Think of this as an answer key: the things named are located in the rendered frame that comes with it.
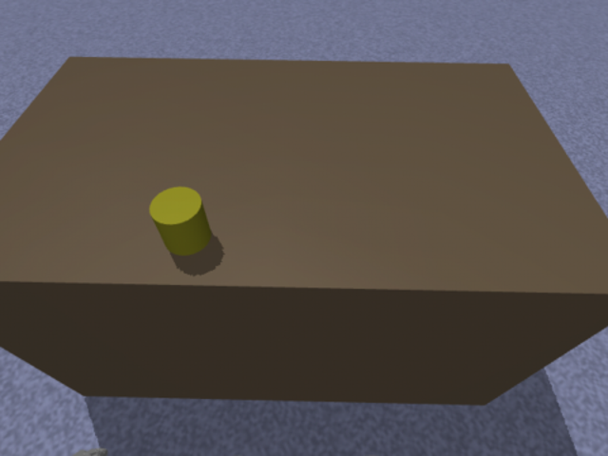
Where can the can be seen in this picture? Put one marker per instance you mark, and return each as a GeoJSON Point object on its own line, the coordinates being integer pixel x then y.
{"type": "Point", "coordinates": [181, 220]}

